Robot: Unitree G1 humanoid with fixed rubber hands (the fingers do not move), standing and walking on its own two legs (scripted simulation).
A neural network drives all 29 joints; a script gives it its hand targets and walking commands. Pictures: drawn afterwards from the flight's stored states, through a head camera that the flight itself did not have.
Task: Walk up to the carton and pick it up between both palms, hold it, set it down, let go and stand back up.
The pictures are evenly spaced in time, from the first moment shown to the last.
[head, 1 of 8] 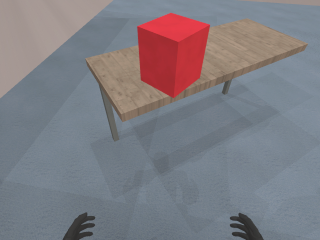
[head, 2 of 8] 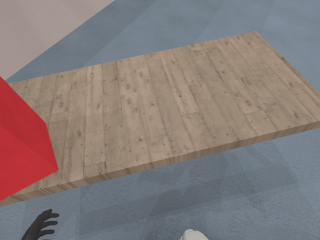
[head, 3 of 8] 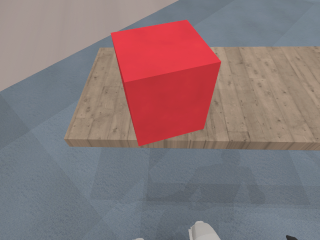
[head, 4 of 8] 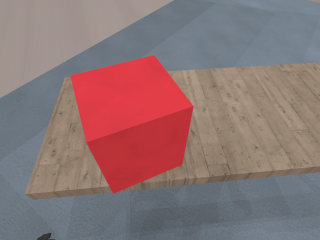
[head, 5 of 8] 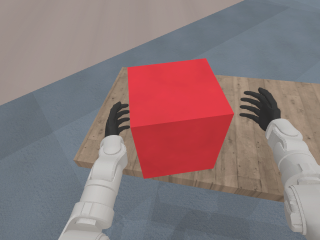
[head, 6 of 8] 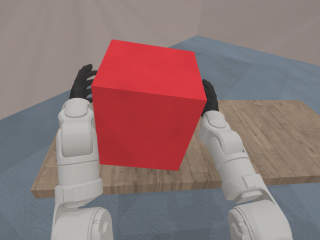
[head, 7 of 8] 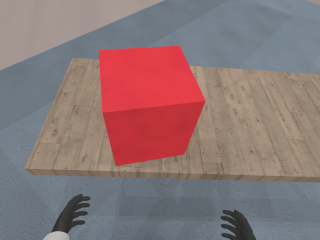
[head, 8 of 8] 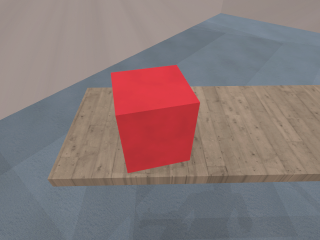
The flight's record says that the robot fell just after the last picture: no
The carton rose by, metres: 0.16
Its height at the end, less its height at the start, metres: +0.00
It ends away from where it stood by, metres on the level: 0.04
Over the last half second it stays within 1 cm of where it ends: yes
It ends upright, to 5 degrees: yes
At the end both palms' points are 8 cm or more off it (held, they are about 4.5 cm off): yes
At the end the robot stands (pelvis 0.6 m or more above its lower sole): yes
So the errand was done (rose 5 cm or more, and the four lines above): yes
